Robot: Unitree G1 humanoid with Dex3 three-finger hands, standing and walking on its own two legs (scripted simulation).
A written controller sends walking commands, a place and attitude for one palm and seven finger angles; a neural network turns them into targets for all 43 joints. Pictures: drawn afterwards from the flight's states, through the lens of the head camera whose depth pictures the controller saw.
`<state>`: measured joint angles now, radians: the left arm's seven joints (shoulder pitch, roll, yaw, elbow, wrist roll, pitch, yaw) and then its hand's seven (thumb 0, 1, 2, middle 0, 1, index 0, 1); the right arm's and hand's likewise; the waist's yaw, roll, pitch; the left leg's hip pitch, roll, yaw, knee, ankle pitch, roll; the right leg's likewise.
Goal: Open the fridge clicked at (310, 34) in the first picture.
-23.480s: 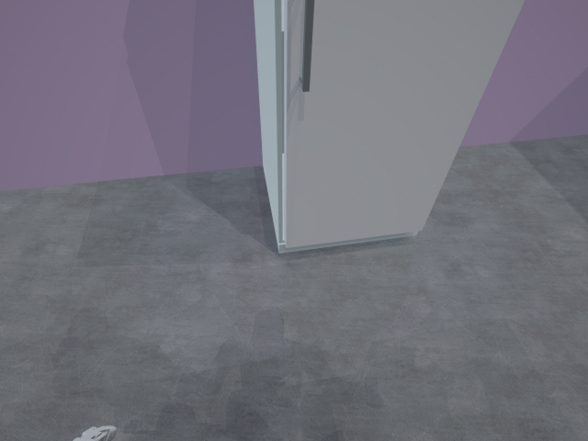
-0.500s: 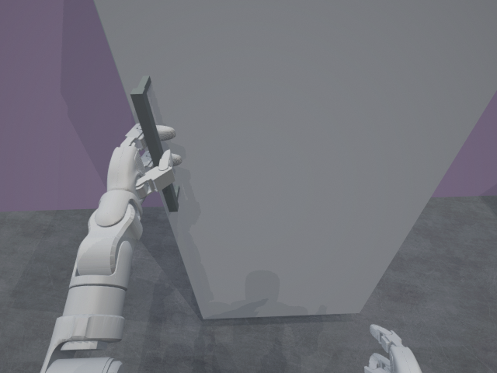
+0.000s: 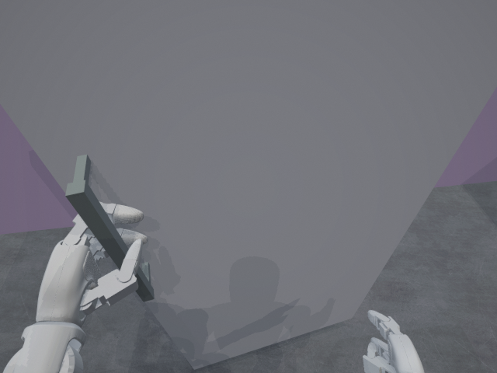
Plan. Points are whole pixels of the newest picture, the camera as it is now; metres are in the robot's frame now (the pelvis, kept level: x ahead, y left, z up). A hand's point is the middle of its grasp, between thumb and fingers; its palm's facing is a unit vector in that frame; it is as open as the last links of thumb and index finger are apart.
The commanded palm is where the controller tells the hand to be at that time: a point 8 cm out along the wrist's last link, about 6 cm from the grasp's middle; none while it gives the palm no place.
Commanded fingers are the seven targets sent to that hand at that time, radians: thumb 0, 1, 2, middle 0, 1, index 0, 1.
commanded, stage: walk backward, drawing the door open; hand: left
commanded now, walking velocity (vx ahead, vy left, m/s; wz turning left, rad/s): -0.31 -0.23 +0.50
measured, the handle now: (121, 241) +0.25 +0.19 +0.15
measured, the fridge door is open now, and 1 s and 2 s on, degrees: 9 29 61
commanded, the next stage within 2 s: none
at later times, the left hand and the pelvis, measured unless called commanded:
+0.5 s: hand (148, 317) +0.16 +0.13 +0.14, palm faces +0.43 -0.87 -0.24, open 6.0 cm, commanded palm +0.10 +0.16 +0.15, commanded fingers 0.00 0.90 0.90 -0.45 -1.40 -0.45 -1.40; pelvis -0.03 -0.08 -0.02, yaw +14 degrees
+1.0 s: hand out of the picture +0.07 +0.04 +0.14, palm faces +0.70 -0.67 -0.25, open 6.1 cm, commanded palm +0.00 +0.06 +0.15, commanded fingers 0.00 0.90 0.90 -0.45 -1.40 -0.45 -1.40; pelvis -0.06 -0.25 -0.02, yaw +34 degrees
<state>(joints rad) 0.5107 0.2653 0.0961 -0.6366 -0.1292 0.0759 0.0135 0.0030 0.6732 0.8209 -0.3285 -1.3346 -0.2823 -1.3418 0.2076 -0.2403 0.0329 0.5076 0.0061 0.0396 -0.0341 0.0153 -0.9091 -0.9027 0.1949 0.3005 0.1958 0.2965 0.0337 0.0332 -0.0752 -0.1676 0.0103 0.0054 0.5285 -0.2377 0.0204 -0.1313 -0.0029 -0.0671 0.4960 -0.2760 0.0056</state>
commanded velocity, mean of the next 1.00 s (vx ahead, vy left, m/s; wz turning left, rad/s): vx -0.25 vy -0.25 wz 0.59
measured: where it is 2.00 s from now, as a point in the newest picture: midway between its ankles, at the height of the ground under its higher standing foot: outside the picture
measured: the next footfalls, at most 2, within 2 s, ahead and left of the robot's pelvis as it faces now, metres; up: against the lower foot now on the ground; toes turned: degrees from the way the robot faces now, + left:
right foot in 0.18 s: +0.05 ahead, -0.07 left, +0.00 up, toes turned +2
left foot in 0.52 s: -0.01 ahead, +0.04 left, +0.00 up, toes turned +21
